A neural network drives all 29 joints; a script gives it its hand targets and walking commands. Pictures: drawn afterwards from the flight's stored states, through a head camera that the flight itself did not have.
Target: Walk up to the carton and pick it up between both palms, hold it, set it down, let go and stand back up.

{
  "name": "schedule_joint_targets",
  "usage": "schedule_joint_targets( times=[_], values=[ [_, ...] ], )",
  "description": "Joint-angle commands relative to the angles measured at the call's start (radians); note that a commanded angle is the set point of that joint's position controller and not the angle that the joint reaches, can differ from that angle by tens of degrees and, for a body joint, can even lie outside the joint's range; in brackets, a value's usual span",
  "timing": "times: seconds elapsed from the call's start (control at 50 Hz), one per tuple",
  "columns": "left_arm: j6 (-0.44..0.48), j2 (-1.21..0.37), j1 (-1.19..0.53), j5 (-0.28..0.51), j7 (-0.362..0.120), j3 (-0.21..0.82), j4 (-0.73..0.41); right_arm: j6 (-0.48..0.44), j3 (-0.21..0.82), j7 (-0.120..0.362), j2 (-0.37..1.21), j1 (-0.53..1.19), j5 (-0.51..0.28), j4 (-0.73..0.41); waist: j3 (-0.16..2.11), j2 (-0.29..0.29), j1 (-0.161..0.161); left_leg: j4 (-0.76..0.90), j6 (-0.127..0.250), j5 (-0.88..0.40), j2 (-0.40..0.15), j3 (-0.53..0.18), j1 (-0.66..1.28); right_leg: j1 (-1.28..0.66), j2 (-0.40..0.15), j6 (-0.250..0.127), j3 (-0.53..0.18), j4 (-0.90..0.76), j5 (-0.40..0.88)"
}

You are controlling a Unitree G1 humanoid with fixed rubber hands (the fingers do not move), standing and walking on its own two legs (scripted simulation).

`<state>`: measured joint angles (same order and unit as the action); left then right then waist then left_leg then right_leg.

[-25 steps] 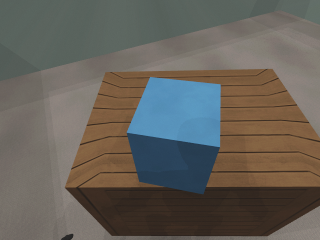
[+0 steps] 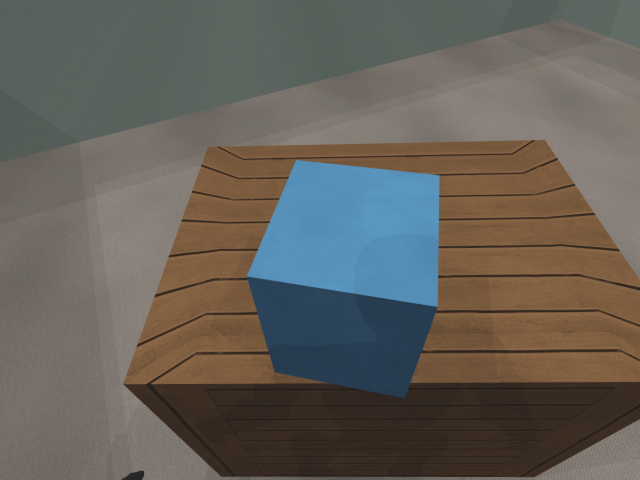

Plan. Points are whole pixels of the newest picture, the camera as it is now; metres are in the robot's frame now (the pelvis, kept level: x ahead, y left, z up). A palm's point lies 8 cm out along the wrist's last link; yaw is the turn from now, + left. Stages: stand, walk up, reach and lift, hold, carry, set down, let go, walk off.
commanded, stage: walk up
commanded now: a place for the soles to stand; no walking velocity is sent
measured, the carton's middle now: (351, 280) +0.39 -0.01 +0.02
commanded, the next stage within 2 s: reach and lift in 0.24 s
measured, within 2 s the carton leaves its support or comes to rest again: neither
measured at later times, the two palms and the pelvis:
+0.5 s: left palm (162, 458) +0.18 +0.25 -0.11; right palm out of the picture +0.14 -0.30 -0.10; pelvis -0.02 +0.00 -0.02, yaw -1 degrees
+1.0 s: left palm (139, 477) +0.15 +0.25 -0.06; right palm out of the picture +0.11 -0.25 -0.05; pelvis -0.02 +0.01 +0.00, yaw -4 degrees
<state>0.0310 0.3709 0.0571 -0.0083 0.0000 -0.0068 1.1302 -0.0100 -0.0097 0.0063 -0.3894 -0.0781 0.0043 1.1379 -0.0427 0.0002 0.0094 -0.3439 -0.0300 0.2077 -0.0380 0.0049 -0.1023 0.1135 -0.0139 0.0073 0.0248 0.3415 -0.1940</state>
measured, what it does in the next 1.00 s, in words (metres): stands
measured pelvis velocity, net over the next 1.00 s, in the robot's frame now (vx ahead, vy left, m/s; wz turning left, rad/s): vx -0.02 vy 0.01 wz -0.06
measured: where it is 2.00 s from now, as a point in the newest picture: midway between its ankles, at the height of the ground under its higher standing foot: outside the picture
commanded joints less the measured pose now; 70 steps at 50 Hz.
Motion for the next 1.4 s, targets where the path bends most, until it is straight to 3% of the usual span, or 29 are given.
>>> schedule_joint_targets(
  times=[0.0, 0.22, 0.24, 0.26, 0.3, 0.34, 0.38, 0.42, 0.48, 0.56, 0.66, 0.76, 1.12, 1.22, 1.38],
  values=[
    [0.011, 0.213, -0.045, 0.001, 0.007, -0.034, -0.047, -0.011, -0.033, -0.007, -0.198, 0.037, 0.0, -0.05, 0.079, -0.006, -0.002, 0.049, 0.046, -0.183, -0.1, -0.06, -0.004, -0.03, -0.124, -0.03, -0.077, -0.05, 0.219],
    [0.009, 0.213, -0.031, 0.001, 0.007, -0.033, -0.053, -0.01, -0.034, -0.008, -0.2, 0.038, 0.0, -0.055, 0.075, 0.002, -0.004, 0.053, 0.05, -0.188, -0.1, -0.06, 0.005, -0.03, -0.119, -0.03, -0.076, -0.051, 0.214],
    [-0.194, 0.114, -0.382, -0.016, 0.017, -0.082, -0.404, -0.153, -0.129, 0.022, -0.023, 0.389, 0.109, -0.131, -0.04, -0.086, 0.037, -0.109, -0.029, 0.072, 0.017, 0.109, -0.196, 0.152, 0.019, -0.025, 0.071, 0.094, -0.063],
    [-0.306, 0.092, -0.342, 0.013, 0.036, -0.052, -0.487, -0.143, -0.159, 0.05, -0.089, 0.33, 0.107, -0.122, -0.067, -0.075, 0.026, -0.132, -0.007, 0.128, -0.001, 0.102, -0.183, 0.178, 0.021, -0.042, 0.049, 0.135, -0.133],
    [-0.452, 0.08, -0.242, -0.031, 0.026, -0.048, -0.582, -0.118, -0.178, 0.073, -0.156, 0.25, 0.089, -0.15, 0.001, -0.087, 0.014, -0.209, 0.001, 0.107, -0.007, 0.1, -0.133, 0.16, 0.027, -0.035, 0.065, 0.203, -0.055],
    [-0.519, 0.107, -0.129, -0.077, 0.011, -0.08, -0.694, -0.104, -0.16, 0.073, -0.18, 0.139, 0.051, -0.19, 0.128, -0.018, 0.003, -0.259, -0.015, -0.061, -0.001, 0.105, -0.028, 0.099, 0.03, -0.037, 0.083, 0.231, 0.129],
    [-0.553, 0.113, -0.028, -0.12, -0.004, -0.109, -0.76, -0.106, -0.134, 0.058, -0.188, 0.055, 0.013, -0.205, 0.216, 0.012, 0.007, -0.284, -0.031, -0.246, 0.01, 0.093, 0.061, 0.037, 0.041, -0.024, 0.093, 0.241, 0.324],
    [-0.552, 0.115, 0.045, -0.147, -0.009, -0.132, -0.809, -0.127, -0.125, 0.05, -0.203, 0.017, -0.006, -0.247, 0.256, 0.027, 0.004, -0.282, -0.041, -0.358, 0.027, 0.078, 0.12, 0.008, 0.047, -0.019, 0.09, 0.225, 0.439],
    [-0.536, 0.105, 0.063, -0.149, -0.006, -0.163, -0.856, -0.14, -0.12, 0.039, -0.182, 0.019, -0.018, -0.32, 0.19, 0.02, -0.01, -0.233, -0.035, -0.329, 0.05, 0.079, 0.064, -0.018, 0.038, -0.002, 0.066, 0.198, 0.471],
    [-0.507, 0.083, 0.044, -0.119, 0.005, -0.172, -0.904, -0.125, -0.104, 0.038, -0.117, 0.012, -0.017, -0.427, 0.081, 0.005, -0.033, -0.145, -0.021, -0.198, 0.053, 0.101, 0.011, -0.021, 0.034, 0.009, 0.031, 0.133, 0.371],
    [-0.483, 0.061, 0.032, -0.069, 0.006, -0.133, -0.95, -0.085, -0.115, 0.041, -0.049, -0.037, -0.004, -0.54, -0.003, -0.003, -0.023, -0.068, -0.009, -0.063, 0.046, 0.123, 0.016, 0.004, 0.037, 0.002, 0.006, 0.057, 0.216],
    [-0.459, 0.066, 0.056, -0.031, -0.001, -0.1, -0.967, -0.048, -0.137, 0.032, -0.014, -0.101, 0.014, -0.657, -0.016, -0.012, -0.016, -0.013, 0.0, -0.008, 0.045, 0.139, 0.011, -0.024, 0.045, -0.003, 0.002, 0.014, 0.143],
    [-0.379, 0.038, 0.131, 0.062, 0.012, -0.078, -1.095, 0.081, -0.132, -0.002, 0.077, -0.189, -0.013, -1.041, -0.033, -0.001, -0.031, 0.114, 0.017, 0.044, 0.035, 0.147, -0.079, -0.103, 0.054, -0.021, -0.027, -0.067, -0.035],
    [-0.349, 0.024, 0.161, 0.078, 0.012, -0.079, -1.143, 0.098, -0.123, -0.015, 0.106, -0.228, -0.035, -1.108, -0.039, 0.025, -0.028, 0.133, 0.021, 0.047, 0.027, 0.137, -0.109, -0.141, 0.059, -0.024, -0.038, -0.068, -0.02],
    [-0.283, 0.01, 0.244, 0.127, 0.006, -0.068, -1.226, 0.079, -0.114, -0.049, 0.154, -0.294, -0.055, -1.202, -0.036, 0.014, -0.031, 0.12, 0.006, -0.043, 0.034, 0.123, -0.051, -0.123, 0.047, -0.029, -0.055, -0.098, 0.01]
  ],
)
